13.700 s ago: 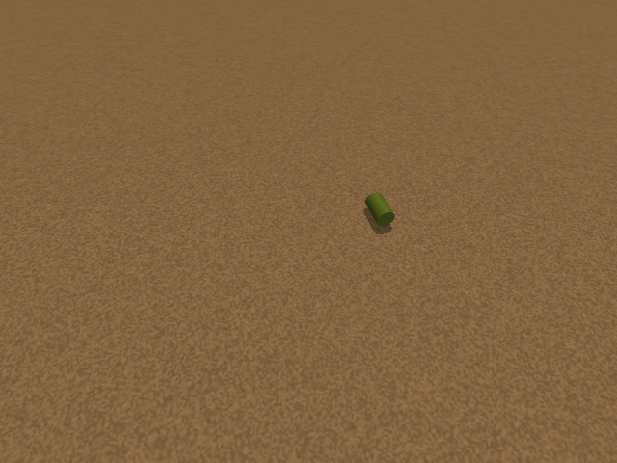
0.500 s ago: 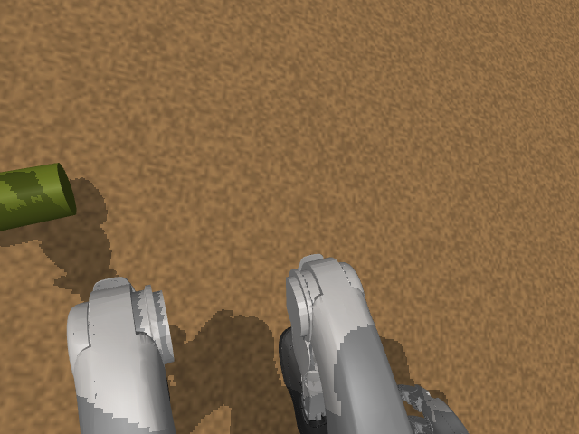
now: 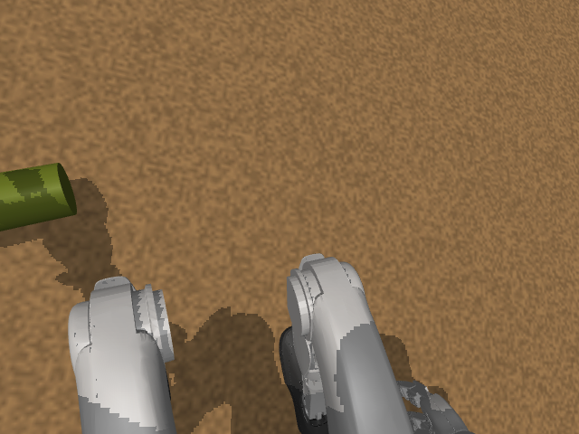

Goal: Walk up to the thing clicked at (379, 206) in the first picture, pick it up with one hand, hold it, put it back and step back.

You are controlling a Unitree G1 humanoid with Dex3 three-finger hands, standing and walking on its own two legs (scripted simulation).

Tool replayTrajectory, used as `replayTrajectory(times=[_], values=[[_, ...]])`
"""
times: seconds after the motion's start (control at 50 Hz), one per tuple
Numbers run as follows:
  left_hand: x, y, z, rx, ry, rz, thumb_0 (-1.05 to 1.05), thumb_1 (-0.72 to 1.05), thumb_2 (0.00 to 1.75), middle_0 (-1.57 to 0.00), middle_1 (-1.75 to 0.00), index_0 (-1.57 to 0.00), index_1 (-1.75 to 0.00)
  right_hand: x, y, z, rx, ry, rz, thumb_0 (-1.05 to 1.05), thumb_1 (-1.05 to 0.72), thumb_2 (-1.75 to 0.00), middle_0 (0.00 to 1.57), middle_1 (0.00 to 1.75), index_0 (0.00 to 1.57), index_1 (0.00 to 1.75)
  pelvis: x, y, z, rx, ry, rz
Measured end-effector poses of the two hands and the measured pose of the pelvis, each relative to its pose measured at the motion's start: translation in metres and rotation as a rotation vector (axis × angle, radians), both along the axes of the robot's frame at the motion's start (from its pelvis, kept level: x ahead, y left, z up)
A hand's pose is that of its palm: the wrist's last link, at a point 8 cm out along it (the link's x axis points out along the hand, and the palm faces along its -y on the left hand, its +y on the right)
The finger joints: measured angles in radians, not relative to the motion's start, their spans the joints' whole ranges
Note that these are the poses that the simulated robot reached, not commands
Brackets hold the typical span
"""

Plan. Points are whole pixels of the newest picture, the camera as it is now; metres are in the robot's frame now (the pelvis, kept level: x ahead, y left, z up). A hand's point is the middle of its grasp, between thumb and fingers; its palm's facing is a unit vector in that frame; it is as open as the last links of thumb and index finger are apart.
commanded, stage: rise first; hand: left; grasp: from above
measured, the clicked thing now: (16, 198) +0.45 +0.35 -0.28
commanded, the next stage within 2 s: approach in 0.04 s
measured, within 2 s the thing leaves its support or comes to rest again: neither
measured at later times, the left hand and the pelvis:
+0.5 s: hand (6, 187) +0.44 +0.33 -0.17, palm faces -0.41 -0.12 -0.90, open 14.1 cm; pelvis -0.01 +0.00 +0.01, yaw +0 degrees
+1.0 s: hand out of the picture +0.43 +0.37 -0.18, palm faces -0.51 -0.15 -0.85, open 14.3 cm; pelvis +0.00 +0.00 +0.00, yaw +0 degrees
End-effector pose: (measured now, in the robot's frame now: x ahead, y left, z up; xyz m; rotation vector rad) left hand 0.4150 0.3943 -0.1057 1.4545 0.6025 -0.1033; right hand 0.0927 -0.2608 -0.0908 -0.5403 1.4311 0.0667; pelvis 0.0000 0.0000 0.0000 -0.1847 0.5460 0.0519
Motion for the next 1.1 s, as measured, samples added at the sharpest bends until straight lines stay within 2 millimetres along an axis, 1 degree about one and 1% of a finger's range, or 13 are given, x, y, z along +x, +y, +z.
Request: replayTrajectory(times=[0.1, 0.22, 0.28, 0.36, 0.44, 0.52, 0.6, 0.68, 0.76, 0.86, 0.92, 1.0, 1.1], values=[[0.000, 0.001, 0.003, -0.005, -0.001, 0.003, 0.00, -0.57, 1.02, -0.10, -1.04, -0.08, -1.05, 0.002, 0.000, 0.002, -0.001, -0.017, 0.004, 0.01, -0.91, -0.90, 0.20, 0.30, 0.20, 0.30, -0.002, 0.000, 0.001, -0.002, -0.004, 0.000], [-0.001, 0.003, 0.005, 0.001, 0.006, -0.002, 0.00, -0.57, 1.02, -0.10, -1.04, -0.08, -1.05, 0.000, -0.001, 0.005, -0.008, -0.012, 0.001, 0.00, -0.91, -0.90, 0.20, 0.30, 0.20, 0.30, -0.003, 0.001, 0.002, -0.002, -0.003, 0.002], [0.000, -0.001, 0.005, 0.007, 0.014, -0.026, 0.00, -0.57, 1.02, -0.09, -1.04, -0.08, -1.05, -0.003, -0.001, 0.006, -0.010, -0.005, -0.003, 0.01, -0.91, -0.90, 0.20, 0.30, 0.20, 0.30, -0.003, 0.001, 0.003, -0.001, 0.000, 0.004], [0.007, -0.017, 0.002, 0.007, 0.024, -0.082, 0.00, -0.56, 1.01, -0.09, -1.05, -0.08, -1.06, -0.006, -0.001, 0.009, -0.011, -0.003, -0.011, 0.01, -0.90, -0.90, 0.20, 0.30, 0.20, 0.30, -0.003, 0.001, 0.005, -0.001, 0.005, 0.006], [0.020, -0.044, -0.003, -0.021, 0.001, -0.129, 0.00, -0.55, 1.00, -0.09, -1.06, -0.08, -1.06, -0.011, -0.001, 0.013, -0.016, -0.013, -0.018, 0.01, -0.90, -0.90, 0.20, 0.30, 0.20, 0.30, -0.004, 0.001, 0.006, -0.001, 0.005, 0.003], [0.031, -0.069, -0.009, -0.045, -0.040, -0.132, 0.00, -0.55, 1.00, -0.09, -1.07, -0.09, -1.07, -0.020, -0.003, 0.017, -0.025, -0.030, -0.031, 0.00, -0.90, -0.90, 0.20, 0.30, 0.20, 0.30, -0.006, 0.000, 0.005, -0.002, 0.001, -0.004], [0.039, -0.079, -0.012, -0.028, -0.061, -0.098, 0.00, -0.55, 1.00, -0.09, -1.07, -0.09, -1.07, -0.034, -0.005, 0.017, -0.026, -0.031, -0.048, 0.00, -0.90, -0.90, 0.20, 0.30, 0.20, 0.30, -0.007, -0.002, 0.001, 0.004, -0.002, -0.009], [0.043, -0.072, -0.007, 0.019, -0.074, -0.043, 0.00, -0.56, 1.01, -0.10, -1.05, -0.09, -1.06, -0.046, -0.007, 0.011, -0.014, -0.019, -0.061, 0.01, -0.91, -0.90, 0.20, 0.30, 0.20, 0.30, -0.009, -0.003, -0.003, 0.014, -0.005, -0.015], [0.040, -0.053, -0.003, 0.059, -0.038, 0.026, 0.00, -0.56, 1.02, -0.10, -1.04, -0.09, -1.05, -0.052, -0.006, 0.004, 0.001, -0.009, -0.071, 0.01, -0.90, -0.90, 0.20, 0.30, 0.20, 0.30, -0.008, -0.004, -0.006, 0.020, -0.006, -0.019], [0.032, -0.029, -0.004, 0.057, 0.045, 0.074, 0.00, -0.56, 1.01, -0.10, -1.04, -0.09, -1.05, -0.049, -0.001, -0.001, 0.018, 0.009, -0.061, 0.01, -0.90, -0.90, 0.20, 0.30, 0.20, 0.30, -0.006, -0.004, -0.006, 0.020, -0.003, -0.015], [0.028, -0.021, -0.009, 0.043, 0.089, 0.056, 0.00, -0.57, 1.01, -0.09, -1.04, -0.08, -1.05, -0.043, 0.002, -0.001, 0.022, 0.029, -0.044, 0.01, -0.90, -0.90, 0.20, 0.30, 0.20, 0.30, -0.004, -0.003, -0.004, 0.016, 0.001, -0.010], [0.025, -0.023, -0.020, -0.006, 0.103, 0.006, 0.00, -0.57, 1.00, -0.09, -1.05, -0.08, -1.05, -0.032, 0.004, 0.003, 0.013, 0.045, -0.016, 0.01, -0.90, -0.90, 0.20, 0.30, 0.20, 0.30, 0.000, -0.002, -0.001, 0.006, 0.003, -0.007], [0.021, -0.035, -0.036, -0.066, 0.070, -0.066, 0.00, -0.58, 1.01, -0.09, -1.03, -0.07, -1.04, -0.015, 0.000, 0.013, -0.022, 0.036, 0.025, 0.01, -0.90, -0.90, 0.20, 0.30, 0.20, 0.30, 0.003, -0.001, 0.001, -0.011, -0.006, -0.007]])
